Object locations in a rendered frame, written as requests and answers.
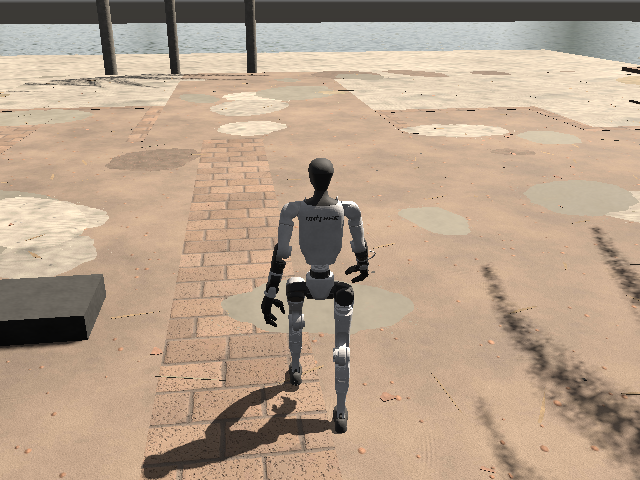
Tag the robot right hand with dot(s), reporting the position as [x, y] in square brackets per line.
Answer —
[355, 268]

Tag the left robot forearm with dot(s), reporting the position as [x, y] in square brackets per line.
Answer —
[275, 275]

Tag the right robot forearm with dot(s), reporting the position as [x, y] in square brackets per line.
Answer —
[362, 258]

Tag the robot left hand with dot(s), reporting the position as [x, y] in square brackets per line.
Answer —
[266, 309]

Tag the left robot shin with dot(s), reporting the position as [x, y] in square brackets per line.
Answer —
[295, 344]

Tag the robot right upper arm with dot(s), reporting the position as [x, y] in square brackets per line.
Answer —
[353, 213]

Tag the robot left upper arm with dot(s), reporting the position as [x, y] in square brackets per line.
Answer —
[288, 212]

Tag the left robot foot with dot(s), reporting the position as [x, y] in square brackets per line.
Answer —
[295, 378]

